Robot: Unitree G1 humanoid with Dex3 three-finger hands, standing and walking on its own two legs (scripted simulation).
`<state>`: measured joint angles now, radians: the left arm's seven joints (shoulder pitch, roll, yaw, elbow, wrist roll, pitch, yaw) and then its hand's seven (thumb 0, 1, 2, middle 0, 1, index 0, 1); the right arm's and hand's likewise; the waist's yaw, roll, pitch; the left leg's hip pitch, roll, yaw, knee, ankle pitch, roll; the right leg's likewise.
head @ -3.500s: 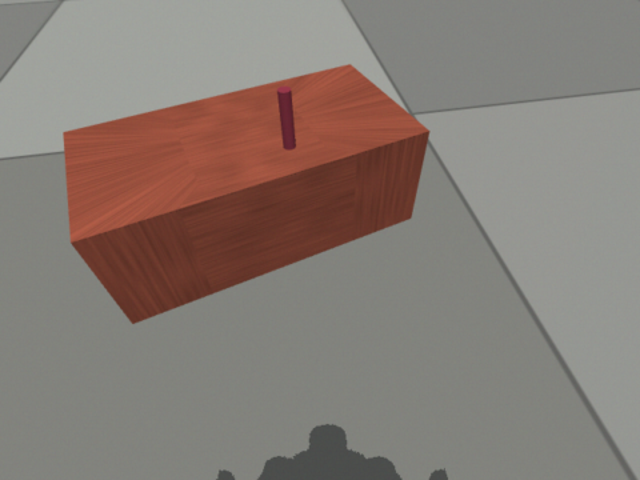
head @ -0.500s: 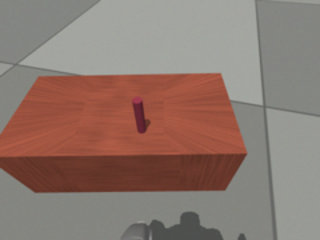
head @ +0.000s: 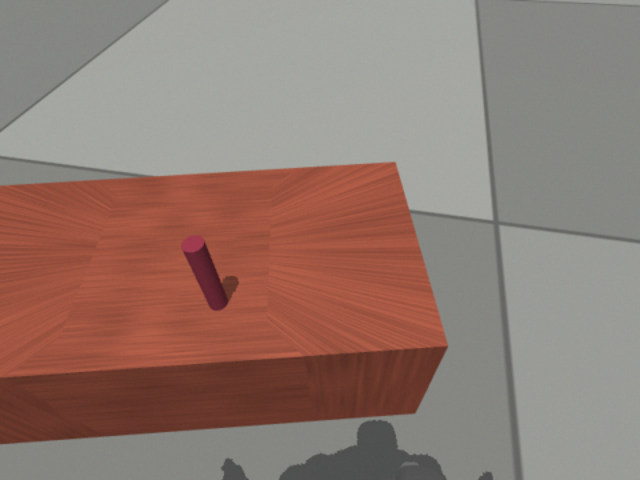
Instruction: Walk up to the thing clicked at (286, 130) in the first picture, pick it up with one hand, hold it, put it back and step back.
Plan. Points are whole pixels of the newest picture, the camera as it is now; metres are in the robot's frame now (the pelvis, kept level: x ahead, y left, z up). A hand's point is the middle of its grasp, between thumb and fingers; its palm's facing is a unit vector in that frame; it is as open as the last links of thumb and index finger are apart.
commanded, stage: walk up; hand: left
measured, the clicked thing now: (207, 276) +0.54 +0.26 -0.19
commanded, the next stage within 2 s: stand in 1.96 s
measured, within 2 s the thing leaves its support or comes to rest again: neither
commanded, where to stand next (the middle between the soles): +0.08 +0.06 m, yaw +1 degrees
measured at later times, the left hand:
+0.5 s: hand out of the picture +0.00 +0.35 -0.14, palm faces +0.10 -0.85 -0.52, open 7.4 cm
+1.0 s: hand out of the picture +0.10 +0.32 -0.13, palm faces +0.03 -0.93 -0.37, open 7.4 cm
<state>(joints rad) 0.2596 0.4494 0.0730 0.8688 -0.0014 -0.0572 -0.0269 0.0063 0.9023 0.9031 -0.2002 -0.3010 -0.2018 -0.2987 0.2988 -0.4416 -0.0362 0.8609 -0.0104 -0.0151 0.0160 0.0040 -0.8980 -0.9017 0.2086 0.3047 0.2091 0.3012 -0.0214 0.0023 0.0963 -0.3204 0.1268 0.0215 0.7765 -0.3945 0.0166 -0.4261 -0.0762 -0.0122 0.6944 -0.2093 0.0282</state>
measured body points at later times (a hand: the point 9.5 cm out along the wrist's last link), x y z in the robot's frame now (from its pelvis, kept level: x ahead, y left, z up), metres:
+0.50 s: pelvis -0.01 +0.03 -0.01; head +0.02 +0.02 +0.44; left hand +0.00 +0.39 -0.10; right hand +0.10 -0.31 -0.12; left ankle -0.01 +0.16 -0.71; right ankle +0.10 -0.14 -0.70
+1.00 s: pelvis +0.03 +0.05 +0.01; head +0.05 +0.06 +0.46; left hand +0.10 +0.37 -0.11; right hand +0.15 -0.24 -0.11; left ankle +0.00 +0.16 -0.71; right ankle +0.07 -0.07 -0.71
